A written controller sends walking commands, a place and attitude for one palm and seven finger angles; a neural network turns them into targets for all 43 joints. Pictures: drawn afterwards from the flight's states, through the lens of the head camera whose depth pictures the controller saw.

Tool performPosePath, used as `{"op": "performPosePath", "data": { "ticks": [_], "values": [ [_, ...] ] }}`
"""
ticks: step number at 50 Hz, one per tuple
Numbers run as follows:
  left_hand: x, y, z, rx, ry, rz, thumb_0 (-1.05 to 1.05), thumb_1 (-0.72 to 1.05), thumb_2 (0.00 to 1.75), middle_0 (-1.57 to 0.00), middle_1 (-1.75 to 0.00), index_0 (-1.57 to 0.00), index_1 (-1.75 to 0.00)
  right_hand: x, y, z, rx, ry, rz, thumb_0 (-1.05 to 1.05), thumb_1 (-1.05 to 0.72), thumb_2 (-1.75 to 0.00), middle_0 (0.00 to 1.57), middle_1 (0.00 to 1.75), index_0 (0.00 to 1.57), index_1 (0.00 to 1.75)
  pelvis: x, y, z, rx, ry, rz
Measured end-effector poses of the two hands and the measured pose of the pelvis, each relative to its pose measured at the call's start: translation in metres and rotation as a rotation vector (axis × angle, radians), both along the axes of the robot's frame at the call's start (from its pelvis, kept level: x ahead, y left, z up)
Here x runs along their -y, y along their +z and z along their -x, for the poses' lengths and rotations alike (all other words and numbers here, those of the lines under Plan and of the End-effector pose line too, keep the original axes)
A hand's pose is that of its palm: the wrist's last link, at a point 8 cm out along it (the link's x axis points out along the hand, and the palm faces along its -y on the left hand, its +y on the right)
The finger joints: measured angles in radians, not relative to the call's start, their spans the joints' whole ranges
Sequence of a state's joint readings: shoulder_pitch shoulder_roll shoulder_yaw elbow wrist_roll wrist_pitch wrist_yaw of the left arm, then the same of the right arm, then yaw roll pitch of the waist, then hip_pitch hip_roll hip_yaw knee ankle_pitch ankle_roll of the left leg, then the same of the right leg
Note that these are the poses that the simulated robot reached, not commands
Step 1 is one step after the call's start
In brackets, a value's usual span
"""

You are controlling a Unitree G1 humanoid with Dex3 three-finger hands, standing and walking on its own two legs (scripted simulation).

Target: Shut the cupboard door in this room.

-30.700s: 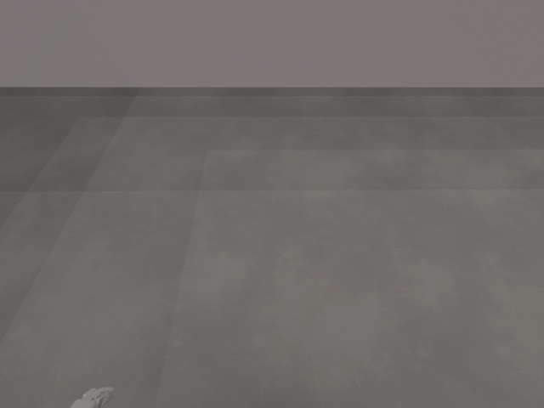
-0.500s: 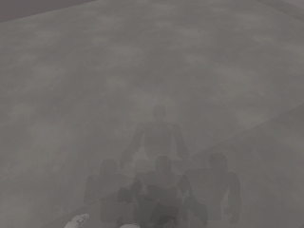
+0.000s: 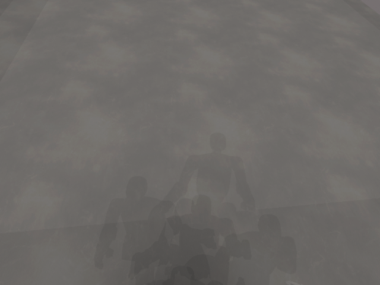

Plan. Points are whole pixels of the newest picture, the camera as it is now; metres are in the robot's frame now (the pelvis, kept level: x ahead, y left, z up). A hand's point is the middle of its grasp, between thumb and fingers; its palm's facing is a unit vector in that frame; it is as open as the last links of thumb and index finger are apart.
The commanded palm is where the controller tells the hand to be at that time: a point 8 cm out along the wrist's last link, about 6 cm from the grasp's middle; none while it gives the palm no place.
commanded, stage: turn or walk to find it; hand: left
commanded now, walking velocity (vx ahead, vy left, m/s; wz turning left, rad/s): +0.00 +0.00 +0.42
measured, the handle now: out of the picture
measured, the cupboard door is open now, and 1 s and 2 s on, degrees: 82 82 82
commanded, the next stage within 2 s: none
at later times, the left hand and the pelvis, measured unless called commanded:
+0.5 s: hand out of the picture +0.08 +0.17 -0.14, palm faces +0.18 -0.94 -0.28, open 7.4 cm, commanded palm none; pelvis -0.01 -0.04 +0.00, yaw +12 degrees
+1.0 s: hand out of the picture -0.12 +0.16 -0.18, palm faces +0.50 -0.83 -0.25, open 7.4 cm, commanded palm none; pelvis -0.03 -0.03 +0.00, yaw +27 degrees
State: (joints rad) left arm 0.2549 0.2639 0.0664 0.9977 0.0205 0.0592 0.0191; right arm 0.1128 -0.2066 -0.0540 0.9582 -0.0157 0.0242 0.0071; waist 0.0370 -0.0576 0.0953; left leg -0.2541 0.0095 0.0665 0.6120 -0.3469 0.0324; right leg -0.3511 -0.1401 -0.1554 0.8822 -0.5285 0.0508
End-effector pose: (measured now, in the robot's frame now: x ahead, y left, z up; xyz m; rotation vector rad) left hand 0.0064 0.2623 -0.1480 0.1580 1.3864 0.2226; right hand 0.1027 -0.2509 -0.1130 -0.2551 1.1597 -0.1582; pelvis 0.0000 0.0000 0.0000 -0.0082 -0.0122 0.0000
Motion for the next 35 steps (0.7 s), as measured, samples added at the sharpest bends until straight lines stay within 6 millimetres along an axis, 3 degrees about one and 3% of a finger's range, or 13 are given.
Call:
{"op": "performPosePath", "data": {
  "ticks": [5, 11, 16, 22, 26, 35],
  "values": [
    [-0.012, 0.013, -0.005, 0.034, 0.033, 0.008, 0.01, 0.91, 0.90, -0.20, -0.30, -0.20, -0.30, -0.020, 0.012, -0.006, 0.006, 0.042, 0.002, 0.00, -0.91, -0.90, 0.20, 0.30, 0.20, 0.30, -0.009, 0.013, 0.001, -0.007, 0.044, 0.029],
    [-0.012, 0.023, -0.023, 0.112, 0.044, -0.005, 0.01, 0.91, 0.90, -0.20, -0.30, -0.20, -0.30, -0.027, 0.008, 0.004, -0.027, 0.059, -0.027, 0.00, -0.90, -0.90, 0.21, 0.30, 0.20, 0.30, -0.008, 0.017, 0.003, -0.017, 0.085, 0.018],
    [0.001, 0.030, -0.041, 0.159, 0.040, -0.022, 0.00, 0.91, 0.90, -0.20, -0.30, -0.20, -0.30, -0.017, -0.004, 0.023, -0.083, 0.050, -0.052, 0.00, -0.90, -0.90, 0.21, 0.30, 0.20, 0.30, 0.004, 0.015, 0.004, -0.023, 0.123, 0.004],
    [0.032, 0.038, -0.059, 0.244, 0.038, -0.056, 0.00, 0.91, 0.90, -0.20, -0.30, -0.20, -0.30, 0.013, -0.030, 0.045, -0.167, 0.047, -0.084, 0.00, -0.90, -0.90, 0.21, 0.30, 0.20, 0.30, 0.031, 0.004, 0.004, -0.032, 0.178, -0.027],
    [0.054, 0.047, -0.048, 0.267, 0.062, -0.077, 0.00, 0.91, 0.90, -0.20, -0.30, -0.20, -0.30, 0.033, -0.039, 0.045, -0.202, 0.067, -0.092, 0.01, -0.91, -0.90, 0.21, 0.30, 0.20, 0.30, 0.045, 0.005, 0.006, -0.013, 0.227, -0.031],
    [0.079, 0.047, 0.012, 0.198, 0.210, -0.069, 0.00, 0.91, 0.90, -0.21, -0.30, -0.20, -0.30, 0.050, -0.029, 0.015, -0.209, 0.170, -0.070, 0.01, -0.91, -0.90, 0.20, 0.30, 0.20, 0.30, 0.061, 0.013, 0.006, -0.004, 0.324, -0.053]
  ]
}}
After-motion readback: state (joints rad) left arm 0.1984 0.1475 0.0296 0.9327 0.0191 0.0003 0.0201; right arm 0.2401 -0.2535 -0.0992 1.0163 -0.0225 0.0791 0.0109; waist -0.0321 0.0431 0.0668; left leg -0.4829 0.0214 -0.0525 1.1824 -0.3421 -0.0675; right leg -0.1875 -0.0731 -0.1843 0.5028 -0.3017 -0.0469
